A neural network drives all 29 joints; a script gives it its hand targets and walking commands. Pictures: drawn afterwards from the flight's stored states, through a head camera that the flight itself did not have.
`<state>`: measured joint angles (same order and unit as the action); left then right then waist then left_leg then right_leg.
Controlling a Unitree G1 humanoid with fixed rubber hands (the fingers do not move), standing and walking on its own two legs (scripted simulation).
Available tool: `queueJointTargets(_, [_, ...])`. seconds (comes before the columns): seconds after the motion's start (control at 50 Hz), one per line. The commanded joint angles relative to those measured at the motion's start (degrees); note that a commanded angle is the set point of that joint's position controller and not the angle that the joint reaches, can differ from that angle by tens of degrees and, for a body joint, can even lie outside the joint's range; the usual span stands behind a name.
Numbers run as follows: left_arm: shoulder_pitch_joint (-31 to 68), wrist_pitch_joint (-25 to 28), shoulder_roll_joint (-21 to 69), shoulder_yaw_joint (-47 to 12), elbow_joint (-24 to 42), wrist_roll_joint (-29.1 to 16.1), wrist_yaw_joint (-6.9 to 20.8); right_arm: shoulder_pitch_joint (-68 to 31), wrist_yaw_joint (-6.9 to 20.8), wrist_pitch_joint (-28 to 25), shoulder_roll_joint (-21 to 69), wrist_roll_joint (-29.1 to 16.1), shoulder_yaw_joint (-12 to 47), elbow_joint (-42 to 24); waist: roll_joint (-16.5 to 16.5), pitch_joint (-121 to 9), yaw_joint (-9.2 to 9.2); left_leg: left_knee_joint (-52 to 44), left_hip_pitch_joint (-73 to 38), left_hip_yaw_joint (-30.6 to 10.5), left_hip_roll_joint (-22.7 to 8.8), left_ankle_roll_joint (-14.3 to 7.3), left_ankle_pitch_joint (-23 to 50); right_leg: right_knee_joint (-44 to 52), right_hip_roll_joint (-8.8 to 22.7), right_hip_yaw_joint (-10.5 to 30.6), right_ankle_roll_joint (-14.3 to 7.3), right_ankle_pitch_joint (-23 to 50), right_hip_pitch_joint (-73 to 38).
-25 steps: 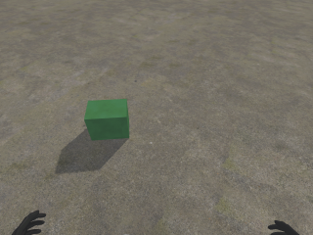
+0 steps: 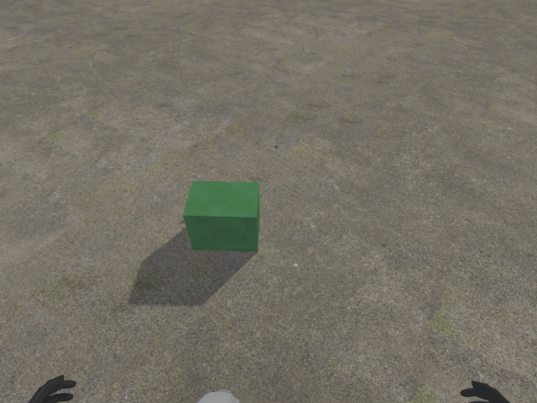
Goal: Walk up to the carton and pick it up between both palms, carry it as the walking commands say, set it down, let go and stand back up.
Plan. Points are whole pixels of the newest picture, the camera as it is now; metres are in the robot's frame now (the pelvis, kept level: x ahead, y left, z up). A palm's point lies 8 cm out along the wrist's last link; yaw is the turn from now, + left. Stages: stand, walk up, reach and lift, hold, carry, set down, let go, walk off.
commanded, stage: walk up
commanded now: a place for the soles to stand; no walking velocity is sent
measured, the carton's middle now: (225, 216) +0.99 +0.21 -0.64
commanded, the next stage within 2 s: none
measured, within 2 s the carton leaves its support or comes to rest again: neither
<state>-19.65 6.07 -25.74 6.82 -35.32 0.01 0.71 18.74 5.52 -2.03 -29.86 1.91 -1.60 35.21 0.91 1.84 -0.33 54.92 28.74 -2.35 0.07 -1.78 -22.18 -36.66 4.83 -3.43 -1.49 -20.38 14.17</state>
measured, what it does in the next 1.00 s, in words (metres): walks ahead: left foot, then right foot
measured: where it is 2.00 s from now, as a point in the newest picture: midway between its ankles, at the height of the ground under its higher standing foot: (249, 359)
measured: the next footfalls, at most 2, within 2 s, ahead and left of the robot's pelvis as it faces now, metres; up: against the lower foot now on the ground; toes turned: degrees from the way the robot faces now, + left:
left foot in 0.10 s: +0.17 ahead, +0.15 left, +0.00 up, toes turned +0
right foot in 0.54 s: +0.29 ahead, -0.10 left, +0.00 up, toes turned +2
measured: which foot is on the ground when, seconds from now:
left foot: up 0.00-0.08, down 0.10-0.52, up 0.54-0.82, down 0.84-1.00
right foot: down 0.00-0.12, up 0.14-0.52, down 0.54-0.84, up 0.86-1.00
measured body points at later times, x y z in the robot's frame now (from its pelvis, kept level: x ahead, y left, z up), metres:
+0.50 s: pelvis +0.15 +0.03 +0.00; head +0.16 +0.05 +0.45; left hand +0.26 +0.37 -0.07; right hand +0.21 -0.30 -0.07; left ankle +0.13 +0.15 -0.72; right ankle +0.24 -0.10 -0.70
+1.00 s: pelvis +0.29 +0.07 -0.01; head +0.31 +0.10 +0.44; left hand +0.34 +0.42 -0.09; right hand +0.40 -0.25 -0.07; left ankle +0.32 +0.20 -0.72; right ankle +0.33 -0.06 -0.68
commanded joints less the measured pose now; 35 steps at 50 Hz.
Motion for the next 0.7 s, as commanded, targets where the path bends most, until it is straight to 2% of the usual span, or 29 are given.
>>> queueJointTargets(0.0, [1.7,0.7,-17.9,3.2,1.9,1.8,0.6,-0.1,1.0,-1.8,-6.6,-1.6,-4.8,-1.2,-14.7,5.0,-1.4,-12.8,-0.4,4.3,-2.2,1.3,6.0,18.7,10.1,7.2,-9.8,-9.3,3.9])
queueJointTargets(0.02, [3.7,0.5,-17.6,3.2,2.5,1.9,0.8,2.8,0.6,-2.2,-6.4,-1.7,-4.6,-0.2,-14.8,2.6,0.03,-16.9,-5.7,6.7,-1.2,1.1,7.8,15.5,9.6,5.2,-8.5,-6.3,3.2])
queueJointTargets(0.04, [4.0,0.0,-16.7,2.9,2.8,2.0,0.9,6.0,0.1,-2.7,-7.0,-1.6,-5.2,1.0,-12.5,-1.0,1.73,-19.9,-12.6,7.4,0.1,1.1,9.2,8.4,8.8,2.5,-7.6,-1.4,4.2])
queueJointTargets(0.06, [2.5,-0.7,-13.6,1.8,2.7,2.0,1.0,10.2,-0.8,-3.2,-8.9,-1.4,-6.0,2.4,-5.0,-5.6,3.36,-22.1,-20.6,7.7,3.4,0.7,6.3,-4.7,6.1,-1.5,-6.2,3.3,5.1])
queueJointTargets(0.08, [1.8,-0.8,-9.2,0.5,3.3,1.8,0.8,17.2,-2.3,-3.7,-11.6,-0.9,-7.3,3.5,4.9,-9.0,7.43,-25.1,-30.4,-2.8,0.5,-1.6,1.7,-22.3,4.4,-2.3,-3.7,8.2,12.3])
queueJointTargets(0.1, [1.8,-0.9,-4.2,-1.1,4.9,0.7,0.9,17.7,-3.5,-4.3,-16.9,-0.6,-7.9,1.4,17.2,-4.4,6.28,-35.2,-31.7,-32.4,-13.2,-5.1,-6.2,-34.8,-2.4,-0.5,-0.8,-8.6,27.7])
queueJointTargets(0.12, [3.2,-1.3,-10.6,0.3,4.4,0.3,0.5,13.3,-3.8,-4.7,-19.5,-1.6,-8.1,-0.9,7.3,-3.4,4.42,-39.9,-27.6,-48.3,-18.3,-8.8,-7.8,-35.4,-3.0,6.4,-0.7,-7.6,32.2])
queueJointTargets(0.14, [4.0,-1.8,-13.4,1.0,3.0,0.1,0.5,11.1,-3.9,-4.5,-17.0,-2.3,-7.8,-1.1,0.0,-0.4,2.58,-37.4,-22.3,-42.3,-16.2,-8.2,-5.8,-35.4,0.1,8.5,-1.0,-5.0,30.6])
queueJointTargets(0.16, [3.2,-1.7,-11.8,0.5,2.9,-0.3,0.6,10.7,-4.1,-4.7,-14.7,-1.9,-7.0,-1.1,1.4,0.1,1.76,-35.3,-22.0,-36.5,-14.9,-7.9,3.7,-33.0,0.8,8.0,-0.9,-3.2,30.0])
queueJointTargets(0.18, [2.1,-1.5,-11.5,1.1,2.0,-0.3,0.7,9.8,-4.1,-4.6,-12.3,-1.5,-6.2,-1.1,4.4,-1.1,1.26,-34.3,-21.0,-30.5,-12.5,-8.5,7.3,-28.7,1.2,6.9,-0.9,-2.6,27.4])
queueJointTargets(0.22, [1.1,-1.5,-10.9,1.1,1.0,0.2,1.0,11.3,-4.2,-4.8,-10.8,-1.4,-5.9,-0.7,8.3,-3.9,2.55,-33.7,-21.0,-23.7,-10.6,-7.8,16.9,-23.2,0.6,4.7,-0.9,0.3,23.5])
queueJointTargets(0.24, [1.1,-1.6,-10.3,0.9,0.7,0.3,1.0,11.6,-4.3,-4.9,-10.4,-1.3,-5.9,-0.8,8.2,-4.8,2.64,-32.9,-21.4,-23.2,-10.6,-9.0,18.8,-21.0,0.0,4.5,-0.5,0.5,23.4])
queueJointTargets(0.28, [3.2,-1.5,-9.9,0.7,1.0,0.8,1.1,11.6,-4.2,-4.7,-10.6,-1.6,-5.7,-0.9,9.0,-1.8,2.81,-34.5,-17.3,-20.6,-10.4,-11.1,14.0,-17.1,0.6,3.7,-0.2,2.0,23.7])
queueJointTargets(0.3, [4.5,-1.4,-9.5,0.9,1.1,0.8,1.4,11.4,-4.0,-4.6,-10.7,-1.4,-5.8,-0.9,7.7,-0.2,2.94,-35.2,-15.6,-20.5,-10.7,-11.7,10.2,-15.1,0.0,3.1,-0.2,1.6,23.3])
queueJointTargets(0.32, [4.5,-1.2,-9.4,0.9,1.0,1.1,1.4,11.1,-3.9,-4.4,-11.5,-1.4,-6.0,-0.9,8.7,-0.6,3.18,-35.3,-15.3,-20.9,-11.0,-12.8,7.8,-13.1,-0.1,2.3,-0.3,2.7,22.1])
queueJointTargets(0.36, [4.9,-1.1,-9.6,1.2,0.4,0.8,1.7,10.2,-3.5,-4.1,-11.7,-1.4,-5.6,-1.3,7.6,1.3,2.84,-36.4,-11.8,-19.8,-10.8,-12.1,3.3,-9.3,-1.0,1.9,-0.4,4.6,19.4])
queueJointTargets(0.4, [4.3,-0.8,-9.5,1.7,0.3,0.9,1.8,8.4,-3.2,-3.6,-12.1,-1.4,-5.6,-1.9,8.9,1.0,2.62,-35.4,-8.0,-19.1,-10.8,-12.2,2.2,-6.4,-2.8,-0.1,-0.3,4.6,13.3])
queueJointTargets(0.42, [3.0,-0.5,-9.3,1.8,-0.2,0.8,1.6,6.3,-3.1,-3.3,-11.6,-1.5,-5.3,-2.3,8.2,0.9,1.17,-33.9,-5.5,-19.2,-12.0,-11.8,2.5,-4.1,-3.6,0.1,-0.7,5.0,8.9])
queueJointTargets(0.44, [1.0,-0.2,-9.5,2.0,-0.8,1.0,1.4,5.3,-2.9,-3.1,-11.8,-1.7,-5.2,-2.8,7.1,-0.5,0.02,-30.1,-3.1,-16.4,-10.8,-11.0,3.9,0.3,-4.6,-1.2,-1.1,7.3,2.4])
queueJointTargets(0.46, [-3.4,0.1,-10.6,2.6,-2.2,0.9,1.0,5.1,-2.8,-2.9,-10.1,-1.8,-4.5,-3.1,5.5,-2.5,-1.94,-25.0,0.2,-13.8,-8.6,-8.7,2.0,2.9,-5.4,-0.1,-1.7,6.7,-6.2])
queueJointTargets(0.48, [-8.9,0.4,-13.2,3.4,-2.8,1.5,0.4,6.8,-3.1,-2.8,-6.7,-2.0,-3.2,-3.8,-2.0,-5.0,-4.72,-12.8,6.1,-9.1,-4.3,-6.1,2.4,9.3,-1.6,7.7,-3.6,-1.9,-15.1])
queueJointTargets(0.5, [-12.9,1.1,-19.4,4.9,-2.1,2.3,-0.2,6.2,-3.2,-3.3,-1.8,-2.6,-1.6,-4.7,-15.2,-6.8,-6.79,6.4,14.8,-4.1,4.1,-2.5,-3.0,18.8,15.3,34.7,-8.7,-22.2,-19.4])
queueJointTargets(0.52, [-10.0,1.1,-21.1,4.7,-0.7,1.7,-0.4,3.6,-3.9,-2.8,-5.9,-1.8,-2.6,-3.8,-10.6,1.4,-5.43,12.4,22.0,-4.5,3.7,-1.3,-7.6,23.4,22.6,45.1,-12.8,-28.4,-12.5])
queueJointTargets(0.54, [-6.0,1.2,-19.3,3.8,-0.2,1.3,-0.3,1.8,-3.8,-2.9,-9.4,-1.5,-3.6,-2.7,-1.3,4.3,-4.41,12.9,21.4,-7.2,0.2,-1.0,-3.2,23.4,20.7,39.6,-14.1,-25.0,-9.1])
queueJointTargets(0.56, [-3.4,1.1,-16.6,3.6,-0.2,1.0,-0.1,3.4,-3.3,-3.1,-9.8,-1.6,-4.1,-0.6,-1.3,4.5,-2.56,11.0,17.9,-6.9,-1.3,-0.7,0.0,20.7,16.2,32.1,-13.1,-15.6,-7.2])
queueJointTargets(0.6, [-1.8,0.4,-14.9,2.8,0.4,1.0,0.4,6.7,-2.5,-3.3,-9.2,-1.5,-4.2,-0.1,-9.5,3.8,-1.27,2.0,9.8,-2.6,-3.0,0.5,-1.3,19.5,12.4,20.3,-12.7,-9.8,-1.1])
queueJointTargets(0.62, [-1.7,0.1,-14.8,2.5,0.9,1.0,0.7,7.3,-2.0,-2.9,-8.8,-1.7,-4.5,0.7,-12.5,2.7,-1.26,0.8,7.1,0.0,-1.9,0.8,-0.7,20.4,11.0,17.7,-12.7,-11.1,0.8])
queueJointTargets(0.64, [-1.8,0.0,-16.0,2.8,1.2,1.2,1.0,5.8,-1.6,-2.6,-8.6,-1.8,-4.7,0.3,-14.4,3.2,-1.89,-1.0,6.3,1.4,-1.7,1.1,-0.7,20.7,11.5,16.5,-12.9,-12.8,1.6])
queueJointTargets(0.68, [-0.9,-0.2,-17.3,3.0,2.1,1.2,1.2,3.9,-1.4,-2.5,-7.8,-1.3,-4.6,0.1,-15.8,4.4,-2.54,-6.4,2.9,3.0,-1.7,1.6,1.9,19.5,11.0,13.6,-12.4,-13.4,3.4])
